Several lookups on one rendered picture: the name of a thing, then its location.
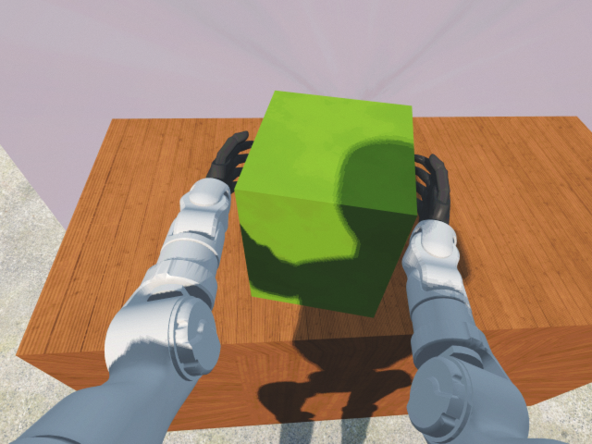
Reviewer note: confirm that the right robot hand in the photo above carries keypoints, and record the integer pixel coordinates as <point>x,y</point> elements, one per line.
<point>435,204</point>

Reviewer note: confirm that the left robot upper arm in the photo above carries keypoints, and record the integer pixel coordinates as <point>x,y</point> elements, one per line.
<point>155,353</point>

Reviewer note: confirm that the right robot forearm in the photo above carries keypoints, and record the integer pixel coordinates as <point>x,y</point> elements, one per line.
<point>443,324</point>

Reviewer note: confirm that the pedestal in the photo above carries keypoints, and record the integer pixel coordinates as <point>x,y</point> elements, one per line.
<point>521,208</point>

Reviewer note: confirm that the left robot forearm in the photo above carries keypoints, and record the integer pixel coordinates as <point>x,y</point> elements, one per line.
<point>192,250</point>

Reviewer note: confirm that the carton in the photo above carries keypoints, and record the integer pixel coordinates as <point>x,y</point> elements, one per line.
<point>327,200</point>

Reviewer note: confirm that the right robot upper arm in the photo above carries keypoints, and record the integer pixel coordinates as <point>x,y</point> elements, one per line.
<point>454,402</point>

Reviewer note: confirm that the left robot hand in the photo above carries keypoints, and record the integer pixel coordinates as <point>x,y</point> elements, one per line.
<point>224,166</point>

